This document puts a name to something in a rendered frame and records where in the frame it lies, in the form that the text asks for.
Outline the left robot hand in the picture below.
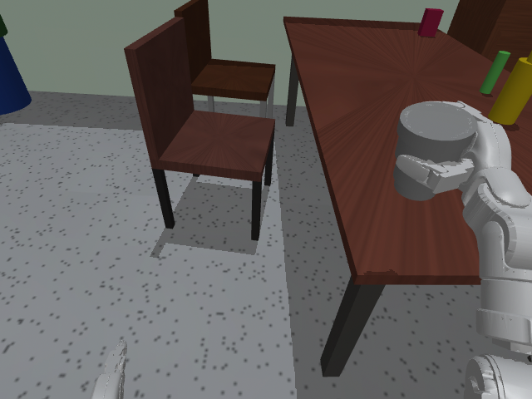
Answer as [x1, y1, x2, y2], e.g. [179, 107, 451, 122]
[90, 340, 127, 399]

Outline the chair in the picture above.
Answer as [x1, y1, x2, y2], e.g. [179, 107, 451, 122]
[124, 17, 275, 241]
[174, 0, 275, 119]

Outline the table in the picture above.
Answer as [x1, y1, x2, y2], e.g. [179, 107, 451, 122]
[283, 17, 532, 377]

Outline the potted plant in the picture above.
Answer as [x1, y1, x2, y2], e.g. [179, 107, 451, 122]
[0, 14, 32, 115]

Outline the right robot hand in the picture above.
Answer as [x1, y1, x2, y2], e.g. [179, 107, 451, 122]
[396, 101, 511, 194]

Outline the right robot arm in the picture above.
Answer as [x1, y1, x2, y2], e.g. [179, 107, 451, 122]
[461, 167, 532, 399]

